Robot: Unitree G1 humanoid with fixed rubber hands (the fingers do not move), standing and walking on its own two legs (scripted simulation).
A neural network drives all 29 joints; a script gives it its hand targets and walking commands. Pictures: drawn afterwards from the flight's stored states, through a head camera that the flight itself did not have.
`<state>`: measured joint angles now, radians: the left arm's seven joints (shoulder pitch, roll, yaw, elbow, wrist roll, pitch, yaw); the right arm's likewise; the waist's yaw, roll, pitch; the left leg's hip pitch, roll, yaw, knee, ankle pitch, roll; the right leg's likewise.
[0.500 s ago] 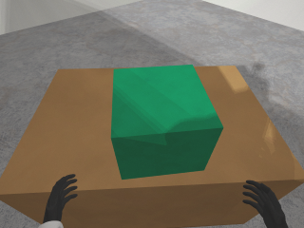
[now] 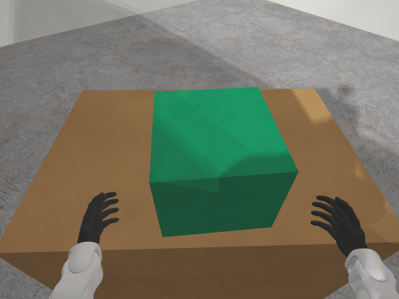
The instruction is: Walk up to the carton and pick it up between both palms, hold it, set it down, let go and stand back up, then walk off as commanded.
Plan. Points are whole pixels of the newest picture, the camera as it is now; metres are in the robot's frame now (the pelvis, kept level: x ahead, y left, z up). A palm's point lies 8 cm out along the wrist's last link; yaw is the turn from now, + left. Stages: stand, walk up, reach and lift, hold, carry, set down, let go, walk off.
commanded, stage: reach and lift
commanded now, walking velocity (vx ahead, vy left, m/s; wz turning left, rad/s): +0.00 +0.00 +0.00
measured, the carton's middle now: (212, 158) +0.48 +0.02 -0.03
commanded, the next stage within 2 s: none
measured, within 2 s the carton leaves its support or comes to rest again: neither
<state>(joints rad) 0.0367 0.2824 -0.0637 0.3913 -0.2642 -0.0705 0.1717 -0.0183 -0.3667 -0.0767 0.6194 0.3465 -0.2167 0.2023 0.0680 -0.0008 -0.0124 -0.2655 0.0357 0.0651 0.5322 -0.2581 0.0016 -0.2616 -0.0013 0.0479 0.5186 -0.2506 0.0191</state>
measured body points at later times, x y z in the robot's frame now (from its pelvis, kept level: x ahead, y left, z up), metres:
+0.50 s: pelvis -0.02 +0.00 +0.00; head -0.03 +0.00 +0.45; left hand +0.31 +0.23 +0.09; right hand +0.34 -0.23 +0.08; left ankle +0.02 +0.12 -0.73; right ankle +0.02 -0.13 -0.73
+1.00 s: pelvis +0.00 +0.00 +0.00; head +0.02 +0.00 +0.45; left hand +0.36 +0.24 +0.11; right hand +0.41 -0.22 +0.11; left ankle +0.02 +0.12 -0.73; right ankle +0.02 -0.13 -0.73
